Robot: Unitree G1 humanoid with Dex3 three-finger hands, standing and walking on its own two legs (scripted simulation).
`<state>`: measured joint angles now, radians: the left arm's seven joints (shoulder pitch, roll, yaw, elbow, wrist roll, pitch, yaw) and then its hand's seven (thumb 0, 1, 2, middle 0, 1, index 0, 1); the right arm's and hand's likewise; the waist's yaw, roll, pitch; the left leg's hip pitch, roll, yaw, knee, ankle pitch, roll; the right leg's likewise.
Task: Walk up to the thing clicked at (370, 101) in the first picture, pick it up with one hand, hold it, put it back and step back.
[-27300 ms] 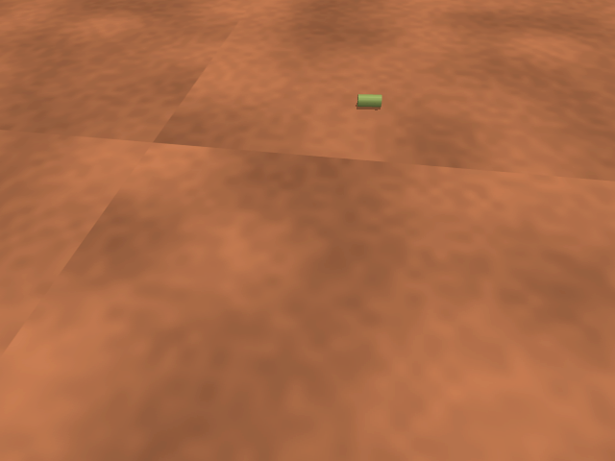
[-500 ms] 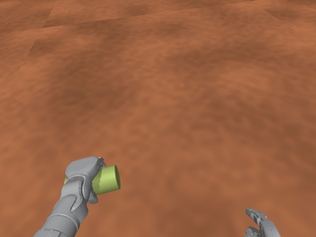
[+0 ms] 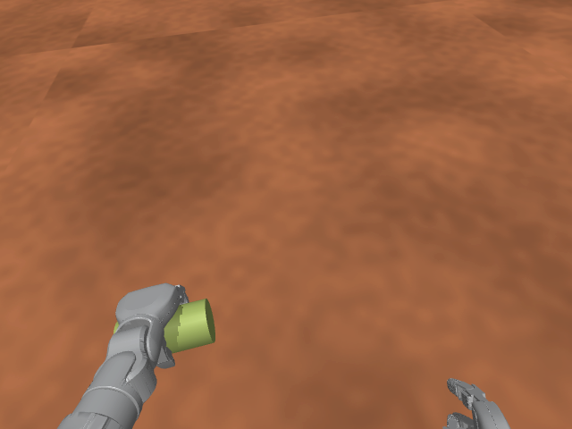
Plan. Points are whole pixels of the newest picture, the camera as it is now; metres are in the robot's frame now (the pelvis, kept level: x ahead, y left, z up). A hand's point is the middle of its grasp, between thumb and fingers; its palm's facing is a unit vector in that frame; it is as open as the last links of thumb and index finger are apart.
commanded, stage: crouch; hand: left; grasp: from above
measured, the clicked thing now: (167, 330) +0.30 +0.22 -0.07
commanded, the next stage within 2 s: lower in 1.76 s
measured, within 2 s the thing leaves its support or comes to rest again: neither
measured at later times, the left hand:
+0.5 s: hand (185, 351) +0.34 +0.25 -0.25, palm faces -0.41 -0.03 -0.91, open 9.9 cm
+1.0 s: hand (206, 368) +0.37 +0.27 -0.49, palm faces -0.46 -0.11 -0.88, open 9.9 cm
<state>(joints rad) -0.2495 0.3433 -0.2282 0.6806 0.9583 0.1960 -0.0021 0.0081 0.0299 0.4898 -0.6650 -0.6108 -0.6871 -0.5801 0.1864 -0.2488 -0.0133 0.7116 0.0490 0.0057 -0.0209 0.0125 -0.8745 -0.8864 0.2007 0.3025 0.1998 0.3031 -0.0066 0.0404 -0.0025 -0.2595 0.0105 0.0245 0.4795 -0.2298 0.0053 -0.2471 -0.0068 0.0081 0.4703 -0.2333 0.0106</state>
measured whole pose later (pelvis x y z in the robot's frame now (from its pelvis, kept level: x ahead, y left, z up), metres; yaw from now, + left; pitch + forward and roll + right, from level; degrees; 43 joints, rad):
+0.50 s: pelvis -0.04 +0.01 -0.13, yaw -1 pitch +25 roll -3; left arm -0.63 0.40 -0.07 1.25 1.09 0.06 0.42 0.01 0.05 0.44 -0.67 -0.60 -0.69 -0.57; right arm 0.25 -0.28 -0.06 0.77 -0.02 -0.03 0.00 0.01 -0.87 -0.88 0.20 0.30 0.20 0.30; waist -0.12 0.01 -0.16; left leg -1.24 0.03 -0.01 1.31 -0.50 0.01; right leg -1.20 0.01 -0.02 1.26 -0.49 0.02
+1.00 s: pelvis -0.06 +0.00 -0.31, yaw -3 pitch +40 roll -6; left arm -0.81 0.59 0.11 1.30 1.15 -0.06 0.38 0.01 0.03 0.46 -0.69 -0.56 -0.72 -0.52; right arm 0.18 -0.24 0.02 0.75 -0.09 -0.10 0.05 0.01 -0.87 -0.88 0.20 0.30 0.20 0.30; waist -0.20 0.02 -0.16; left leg -2.00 0.02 -0.06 1.97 -0.66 0.01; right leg -1.93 0.00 -0.06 1.92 -0.67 0.01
